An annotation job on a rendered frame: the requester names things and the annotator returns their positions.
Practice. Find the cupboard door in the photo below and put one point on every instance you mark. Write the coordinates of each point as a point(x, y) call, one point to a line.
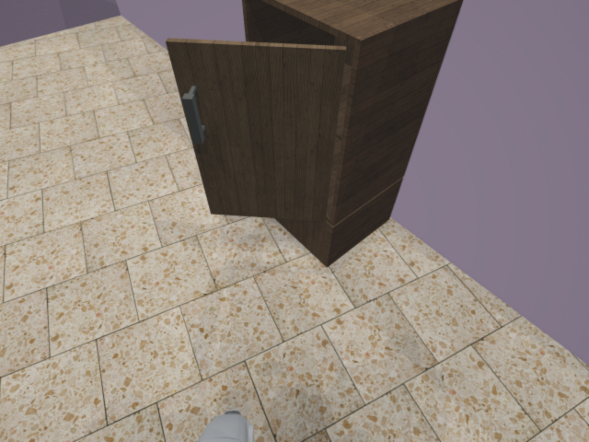
point(270, 112)

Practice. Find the robot left thigh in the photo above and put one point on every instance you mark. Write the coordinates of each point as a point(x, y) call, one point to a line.
point(230, 427)

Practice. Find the handle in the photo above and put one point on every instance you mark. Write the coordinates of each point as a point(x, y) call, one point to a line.
point(193, 117)

